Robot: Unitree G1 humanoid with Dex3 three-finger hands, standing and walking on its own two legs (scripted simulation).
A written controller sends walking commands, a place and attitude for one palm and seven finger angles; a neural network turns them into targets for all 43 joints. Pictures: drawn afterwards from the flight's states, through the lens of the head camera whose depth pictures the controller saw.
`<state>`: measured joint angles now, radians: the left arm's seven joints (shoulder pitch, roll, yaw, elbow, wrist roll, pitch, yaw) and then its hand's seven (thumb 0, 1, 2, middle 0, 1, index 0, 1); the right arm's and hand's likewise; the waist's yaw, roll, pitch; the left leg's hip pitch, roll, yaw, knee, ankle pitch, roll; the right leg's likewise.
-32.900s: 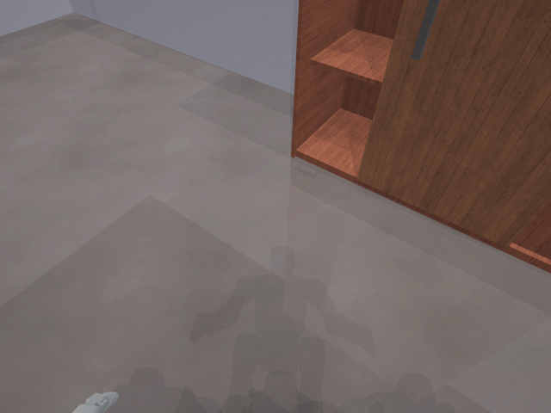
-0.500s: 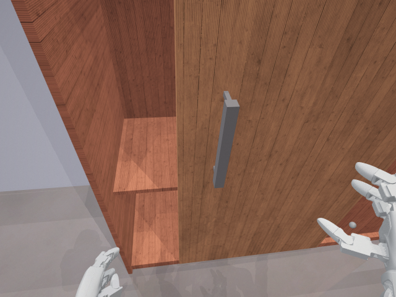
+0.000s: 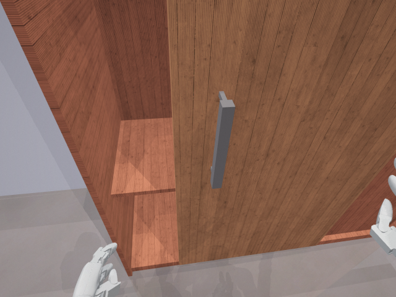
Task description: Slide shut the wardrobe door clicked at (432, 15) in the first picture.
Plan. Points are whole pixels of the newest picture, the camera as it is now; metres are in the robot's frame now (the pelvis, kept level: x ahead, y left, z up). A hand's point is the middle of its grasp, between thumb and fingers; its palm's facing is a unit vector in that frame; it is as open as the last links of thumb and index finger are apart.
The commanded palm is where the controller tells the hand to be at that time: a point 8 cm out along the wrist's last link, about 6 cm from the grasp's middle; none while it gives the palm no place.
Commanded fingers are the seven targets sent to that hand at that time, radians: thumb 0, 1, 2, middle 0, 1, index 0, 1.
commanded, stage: draw the hand back to the body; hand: right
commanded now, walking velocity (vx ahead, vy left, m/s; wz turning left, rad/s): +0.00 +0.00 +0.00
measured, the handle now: (218, 144) +0.44 -0.06 +0.09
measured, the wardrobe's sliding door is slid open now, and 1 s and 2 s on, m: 0.22 0.22 0.22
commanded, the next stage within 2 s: step back with the hand held close in 0.12 s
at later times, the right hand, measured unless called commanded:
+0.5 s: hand (365, 212) +0.20 -0.26 +0.16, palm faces +0.35 +0.81 -0.47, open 7.4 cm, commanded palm +0.14 -0.30 +0.17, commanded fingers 0.00 -0.90 -0.90 0.20 0.30 0.20 0.30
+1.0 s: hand out of the picture +0.13 -0.29 +0.16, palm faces +0.45 +0.80 -0.40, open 7.4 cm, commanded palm +0.06 -0.33 +0.17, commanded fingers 0.00 -0.90 -0.90 0.20 0.30 0.20 0.30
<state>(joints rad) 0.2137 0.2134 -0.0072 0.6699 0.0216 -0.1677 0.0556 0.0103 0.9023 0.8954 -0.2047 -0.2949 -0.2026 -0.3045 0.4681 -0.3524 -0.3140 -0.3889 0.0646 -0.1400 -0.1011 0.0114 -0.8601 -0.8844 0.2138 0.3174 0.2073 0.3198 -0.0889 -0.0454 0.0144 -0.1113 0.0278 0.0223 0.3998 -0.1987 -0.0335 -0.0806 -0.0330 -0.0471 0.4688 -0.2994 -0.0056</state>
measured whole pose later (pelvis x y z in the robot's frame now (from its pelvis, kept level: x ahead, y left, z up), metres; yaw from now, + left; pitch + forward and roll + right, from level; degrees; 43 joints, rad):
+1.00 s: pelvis -0.08 -0.04 -0.03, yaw +1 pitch -2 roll +1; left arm 0.26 0.20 0.00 0.61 0.00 -0.15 0.05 0.01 0.90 0.90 -0.21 -0.30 -0.20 -0.30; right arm 0.43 -0.38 -0.43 -0.47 -0.01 -0.31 -0.14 0.01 -0.89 -0.90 0.22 0.30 0.21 0.30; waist -0.02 0.03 0.04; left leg -0.42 0.03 -0.10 0.63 -0.19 -0.05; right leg -0.39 0.00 -0.10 0.73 -0.30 -0.08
